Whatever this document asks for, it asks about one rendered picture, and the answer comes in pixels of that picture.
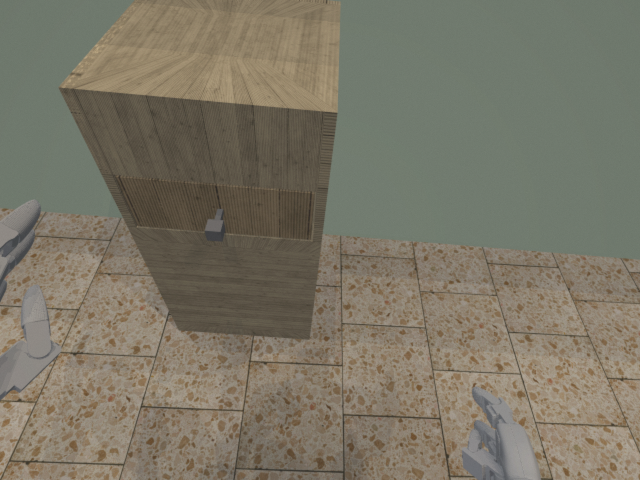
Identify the right robot hand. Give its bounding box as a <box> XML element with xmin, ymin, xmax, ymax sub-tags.
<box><xmin>462</xmin><ymin>387</ymin><xmax>541</xmax><ymax>480</ymax></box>

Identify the cabinet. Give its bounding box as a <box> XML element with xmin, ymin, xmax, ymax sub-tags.
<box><xmin>58</xmin><ymin>0</ymin><xmax>341</xmax><ymax>340</ymax></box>

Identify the handle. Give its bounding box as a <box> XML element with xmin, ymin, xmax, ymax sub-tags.
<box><xmin>205</xmin><ymin>209</ymin><xmax>225</xmax><ymax>242</ymax></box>

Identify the drawer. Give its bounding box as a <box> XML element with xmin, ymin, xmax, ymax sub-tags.
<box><xmin>115</xmin><ymin>175</ymin><xmax>315</xmax><ymax>240</ymax></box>

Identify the left robot hand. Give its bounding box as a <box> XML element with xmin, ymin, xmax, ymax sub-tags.
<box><xmin>0</xmin><ymin>200</ymin><xmax>62</xmax><ymax>401</ymax></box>

